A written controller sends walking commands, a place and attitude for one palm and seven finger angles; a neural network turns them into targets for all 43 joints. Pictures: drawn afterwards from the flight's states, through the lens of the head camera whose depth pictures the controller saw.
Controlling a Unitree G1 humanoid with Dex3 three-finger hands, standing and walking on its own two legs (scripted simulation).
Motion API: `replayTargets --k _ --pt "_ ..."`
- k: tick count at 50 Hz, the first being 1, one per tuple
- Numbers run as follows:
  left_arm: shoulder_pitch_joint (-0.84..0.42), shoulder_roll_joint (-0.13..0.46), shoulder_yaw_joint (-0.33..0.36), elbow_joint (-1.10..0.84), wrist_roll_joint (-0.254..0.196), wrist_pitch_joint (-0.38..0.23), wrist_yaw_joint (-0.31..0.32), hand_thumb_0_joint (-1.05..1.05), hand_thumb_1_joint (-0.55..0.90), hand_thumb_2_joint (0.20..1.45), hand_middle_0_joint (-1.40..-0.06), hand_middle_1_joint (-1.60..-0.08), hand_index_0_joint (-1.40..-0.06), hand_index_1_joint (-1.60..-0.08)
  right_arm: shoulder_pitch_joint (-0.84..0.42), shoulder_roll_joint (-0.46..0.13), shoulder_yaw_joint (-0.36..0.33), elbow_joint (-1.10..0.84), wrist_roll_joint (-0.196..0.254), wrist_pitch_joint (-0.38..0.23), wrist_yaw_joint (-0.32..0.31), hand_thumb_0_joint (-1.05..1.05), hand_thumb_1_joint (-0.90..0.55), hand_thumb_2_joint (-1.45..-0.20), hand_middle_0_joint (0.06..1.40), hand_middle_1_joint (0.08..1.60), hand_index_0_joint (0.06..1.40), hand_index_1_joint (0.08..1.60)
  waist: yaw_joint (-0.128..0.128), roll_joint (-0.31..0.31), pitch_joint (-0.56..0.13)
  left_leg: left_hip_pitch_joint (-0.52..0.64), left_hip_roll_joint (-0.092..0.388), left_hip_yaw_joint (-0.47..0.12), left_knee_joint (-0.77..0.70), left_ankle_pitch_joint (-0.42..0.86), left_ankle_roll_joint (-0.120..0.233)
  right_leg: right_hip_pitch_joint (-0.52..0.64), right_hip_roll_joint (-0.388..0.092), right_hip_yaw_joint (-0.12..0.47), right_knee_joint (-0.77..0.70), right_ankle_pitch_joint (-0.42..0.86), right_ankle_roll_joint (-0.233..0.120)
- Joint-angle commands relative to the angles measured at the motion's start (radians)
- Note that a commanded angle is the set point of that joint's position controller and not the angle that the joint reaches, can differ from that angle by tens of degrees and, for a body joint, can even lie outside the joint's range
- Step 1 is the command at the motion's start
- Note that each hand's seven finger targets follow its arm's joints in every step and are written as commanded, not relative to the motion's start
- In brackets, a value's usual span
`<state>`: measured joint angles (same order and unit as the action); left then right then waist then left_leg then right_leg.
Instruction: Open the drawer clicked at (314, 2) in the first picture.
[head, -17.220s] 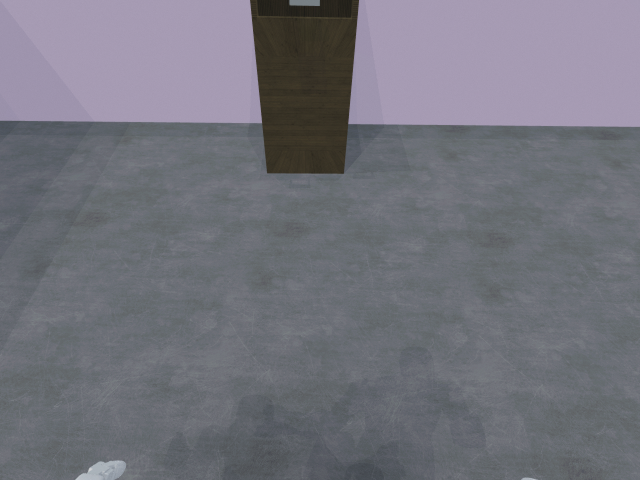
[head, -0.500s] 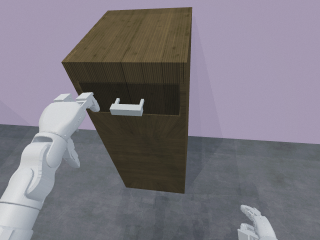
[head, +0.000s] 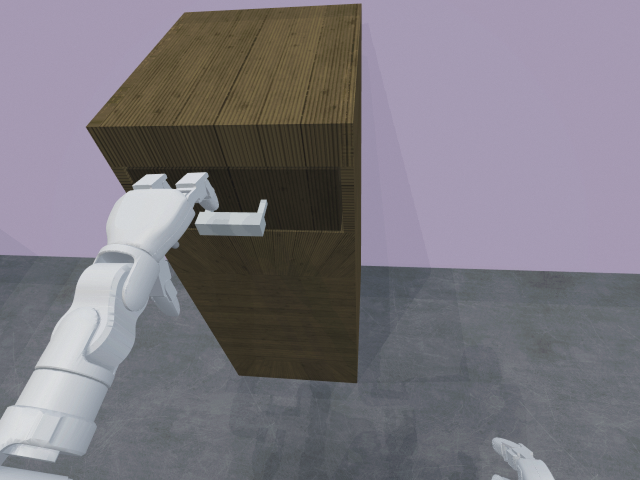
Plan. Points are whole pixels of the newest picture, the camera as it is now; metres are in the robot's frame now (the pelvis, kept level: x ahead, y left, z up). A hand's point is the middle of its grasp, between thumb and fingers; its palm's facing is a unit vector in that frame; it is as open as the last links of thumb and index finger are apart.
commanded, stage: move the hooked fingers above the handle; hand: left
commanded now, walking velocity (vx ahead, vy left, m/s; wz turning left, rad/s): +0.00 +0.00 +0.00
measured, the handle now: (234, 214) +0.50 +0.20 +0.03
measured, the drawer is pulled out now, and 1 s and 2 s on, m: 0.00 0.00 0.00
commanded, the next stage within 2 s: lower the fingers behind the handle in 1.66 s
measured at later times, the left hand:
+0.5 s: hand (207, 226) +0.40 +0.19 +0.10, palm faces +0.00 -0.06 -1.00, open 13.8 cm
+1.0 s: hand (229, 207) +0.45 +0.18 +0.09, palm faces +0.00 -0.04 -1.00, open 13.7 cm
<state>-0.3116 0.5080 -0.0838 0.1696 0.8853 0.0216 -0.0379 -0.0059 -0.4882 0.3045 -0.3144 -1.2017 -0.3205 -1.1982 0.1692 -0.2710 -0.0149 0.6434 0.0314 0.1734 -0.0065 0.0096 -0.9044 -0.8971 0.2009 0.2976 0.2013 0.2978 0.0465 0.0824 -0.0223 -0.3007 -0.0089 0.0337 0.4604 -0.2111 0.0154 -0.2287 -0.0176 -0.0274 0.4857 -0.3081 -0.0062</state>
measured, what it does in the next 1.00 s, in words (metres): stands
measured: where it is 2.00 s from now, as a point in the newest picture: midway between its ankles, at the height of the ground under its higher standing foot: outside the picture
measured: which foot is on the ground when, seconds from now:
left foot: down 0.00-1.00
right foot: down 0.00-1.00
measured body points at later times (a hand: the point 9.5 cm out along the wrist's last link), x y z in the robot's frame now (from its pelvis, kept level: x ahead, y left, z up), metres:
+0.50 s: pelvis +0.02 -0.01 -0.01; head +0.04 -0.05 +0.44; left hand +0.40 +0.19 +0.16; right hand +0.17 -0.25 -0.13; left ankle +0.01 +0.11 -0.74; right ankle -0.04 -0.11 -0.74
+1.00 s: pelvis +0.02 -0.01 -0.01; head +0.05 -0.04 +0.44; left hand +0.45 +0.18 +0.14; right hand +0.10 -0.27 -0.15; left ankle +0.01 +0.11 -0.74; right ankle -0.04 -0.11 -0.74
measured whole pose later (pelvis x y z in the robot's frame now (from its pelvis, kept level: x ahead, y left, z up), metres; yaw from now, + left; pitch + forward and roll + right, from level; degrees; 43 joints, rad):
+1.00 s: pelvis +0.02 -0.01 -0.01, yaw -1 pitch +9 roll +1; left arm -0.65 0.44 -0.13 0.65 0.97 0.01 0.08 -0.01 -0.49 0.30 -0.35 -1.24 -0.34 -1.22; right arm 0.27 -0.26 -0.05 0.69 0.04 0.20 -0.02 0.01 -0.91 -0.90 0.20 0.30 0.20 0.30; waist -0.01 0.06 -0.10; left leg -0.45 0.01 0.04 0.58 -0.29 0.00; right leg -0.38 0.00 -0.02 0.60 -0.38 -0.02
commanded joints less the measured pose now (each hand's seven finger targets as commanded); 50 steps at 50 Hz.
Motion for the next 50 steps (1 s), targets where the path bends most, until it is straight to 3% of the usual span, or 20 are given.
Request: replayTargets --k 1,4,7,10,14,15,16,18,25,26,31,34,37,40,43,45,50 --pt "-0.333 0.208 0.134 -0.178 0.001 0.007 0.065 0.000 -0.500 0.300 -0.300 -1.200 -0.300 -1.200 -0.103 -0.107 -0.036 -0.147 -0.001 -0.040 -0.004 0.000 -0.900 -0.900 0.200 0.300 0.200 0.300 0.009 -0.075 -0.290 0.158 -0.022 -0.012 -0.006 0.320 0.022 0.043 0.038 -0.001 -0.030 0.346 -0.023" --pt "-0.369 0.221 0.138 -0.171 0.014 0.018 0.078 0.000 -0.500 0.300 -0.300 -1.200 -0.300 -1.200 -0.095 -0.109 -0.038 -0.144 0.000 -0.037 -0.008 0.000 -0.900 -0.900 0.200 0.300 0.200 0.300 0.004 -0.080 -0.315 0.159 -0.024 -0.008 0.002 0.314 0.022 0.047 0.037 0.002 -0.024 0.339 -0.023" --pt "-0.429 0.177 0.085 -0.158 0.026 0.025 0.085 0.000 -0.500 0.300 -0.300 -1.200 -0.300 -1.200 -0.091 -0.103 -0.039 -0.136 0.002 -0.037 -0.011 0.000 -0.900 -0.900 0.200 0.300 0.200 0.300 -0.010 -0.067 -0.321 0.174 -0.023 -0.010 0.012 0.315 0.023 0.017 0.038 0.003 -0.017 0.342 -0.023" --pt "-0.435 0.184 0.091 -0.123 0.025 0.034 0.086 0.000 -0.500 0.300 -0.300 -1.200 -0.300 -1.200 -0.084 -0.104 -0.038 -0.133 0.003 -0.036 -0.013 0.000 -0.900 -0.900 0.200 0.300 0.200 0.300 -0.010 -0.088 -0.329 0.162 -0.027 -0.009 0.021 0.313 0.027 0.028 0.037 0.007 -0.013 0.360 -0.022" --pt "-0.473 0.201 0.094 -0.013 0.035 0.048 0.077 0.000 -0.500 0.300 -0.300 -1.200 -0.300 -1.200 -0.077 -0.109 -0.033 -0.123 0.005 -0.024 -0.025 0.000 -0.900 -0.900 0.200 0.300 0.200 0.300 -0.020 -0.112 -0.282 0.121 -0.029 0.000 0.020 0.271 0.026 0.018 0.034 0.010 -0.016 0.344 -0.020" --pt "-0.506 0.187 0.077 -0.033 0.036 0.042 0.074 0.000 -0.500 0.300 -0.300 -1.200 -0.300 -1.200 -0.075 -0.107 -0.032 -0.127 0.006 -0.027 -0.024 0.000 -0.900 -0.900 0.200 0.300 0.200 0.300 -0.020 -0.090 -0.309 0.131 -0.030 -0.003 0.026 0.285 0.029 0.021 0.033 0.010 -0.008 0.362 -0.021" --pt "-0.499 0.213 0.104 -0.043 0.038 0.035 0.076 0.000 -0.500 0.300 -0.300 -1.200 -0.300 -1.200 -0.074 -0.106 -0.037 -0.129 0.003 -0.027 -0.025 0.000 -0.900 -0.900 0.200 0.300 0.200 0.300 -0.013 -0.082 -0.337 0.146 -0.028 -0.001 0.036 0.314 0.031 0.033 0.034 0.014 -0.001 0.395 -0.023" --pt "-0.519 0.162 0.059 -0.051 0.039 0.025 0.073 0.000 -0.500 0.300 -0.300 -1.200 -0.300 -1.200 -0.068 -0.100 -0.039 -0.134 0.001 -0.026 -0.024 0.000 -0.900 -0.900 0.200 0.300 0.200 0.300 -0.023 -0.080 -0.358 0.152 -0.031 -0.003 0.049 0.345 0.031 0.026 0.034 0.011 0.015 0.430 -0.021" --pt "-0.549 0.179 0.079 0.053 0.040 0.013 0.079 0.000 -0.500 0.300 -0.300 -1.200 -0.300 -1.200 -0.038 -0.107 -0.044 -0.126 0.004 -0.018 -0.027 0.000 -0.900 -0.900 0.200 0.300 0.200 0.300 -0.028 -0.115 -0.333 0.103 -0.033 0.007 0.068 0.312 0.034 0.010 0.032 0.018 0.021 0.440 -0.018" --pt "-0.554 0.218 0.110 0.069 0.046 0.010 0.085 0.000 -0.500 0.300 -0.300 -1.200 -0.300 -1.200 -0.033 -0.110 -0.046 -0.120 0.002 -0.016 -0.031 0.000 -0.900 -0.900 0.200 0.300 0.200 0.300 -0.026 -0.106 -0.346 0.100 -0.033 0.010 0.071 0.311 0.035 0.018 0.032 0.022 0.025 0.445 -0.018" --pt "-0.650 0.163 0.053 0.102 0.051 -0.013 0.101 0.000 -0.500 0.300 -0.300 -1.200 -0.300 -1.200 -0.001 -0.106 -0.057 -0.111 0.003 -0.019 -0.034 0.000 -0.900 -0.900 0.200 0.300 0.200 0.300 -0.049 -0.090 -0.372 0.109 -0.033 0.006 0.090 0.325 0.036 -0.016 0.034 0.019 0.039 0.447 -0.019" --pt "-0.706 0.175 0.055 0.155 0.058 -0.023 0.114 0.000 -0.500 0.300 -0.300 -1.200 -0.300 -1.200 0.029 -0.112 -0.061 -0.095 0.001 -0.017 -0.035 0.000 -0.900 -0.900 0.200 0.300 0.200 0.300 -0.060 -0.097 -0.388 0.094 -0.035 0.002 0.100 0.325 0.034 -0.020 0.034 0.021 0.046 0.447 -0.021" --pt "-0.738 0.142 0.031 0.173 0.065 -0.031 0.133 0.000 -0.500 0.300 -0.300 -1.200 -0.300 -1.200 0.042 -0.105 -0.070 -0.090 0.002 -0.019 -0.031 0.000 -0.900 -0.900 0.200 0.300 0.200 0.300 -0.066 -0.062 -0.400 0.116 -0.030 0.001 0.112 0.342 0.035 -0.059 0.042 0.016 0.055 0.436 -0.025" --pt "-0.727 0.184 0.077 0.247 0.065 -0.023 0.146 0.000 -0.500 0.300 -0.300 -1.200 -0.300 -1.200 0.065 -0.116 -0.070 -0.081 0.001 -0.016 -0.029 0.000 -0.900 -0.900 0.200 0.300 0.200 0.300 -0.055 -0.105 -0.418 0.077 -0.030 0.003 0.112 0.343 0.035 -0.029 0.040 0.017 0.063 0.460 -0.024" --pt "-0.745 0.167 0.064 0.273 0.078 -0.014 0.159 0.000 -0.500 0.300 -0.300 -1.200 -0.300 -1.200 0.073 -0.113 -0.073 -0.078 -0.001 -0.013 -0.024 0.000 -0.900 -0.900 0.200 0.300 0.200 0.300 -0.055 -0.089 -0.426 0.073 -0.028 0.010 0.116 0.365 0.034 -0.033 0.040 0.017 0.072 0.486 -0.025" --pt "-0.751 0.176 0.070 0.308 0.084 -0.005 0.161 0.000 -0.500 0.300 -0.300 -1.200 -0.300 -1.200 0.080 -0.117 -0.073 -0.077 0.000 -0.011 -0.024 0.000 -0.900 -0.900 0.200 0.300 0.200 0.300 -0.060 -0.115 -0.421 0.056 -0.027 0.013 0.118 0.357 0.035 -0.029 0.041 0.017 0.071 0.491 -0.023" --pt "-0.767 0.172 0.061 0.328 0.093 0.003 0.161 0.000 -0.500 0.300 -0.300 -1.200 -0.300 -1.200 0.086 -0.118 -0.074 -0.076 0.005 -0.005 -0.026 0.000 -0.900 -0.900 0.200 0.300 0.200 0.300 -0.064 -0.111 -0.401 0.054 -0.023 0.016 0.107 0.327 0.035 -0.049 0.043 0.017 0.062 0.440 -0.023"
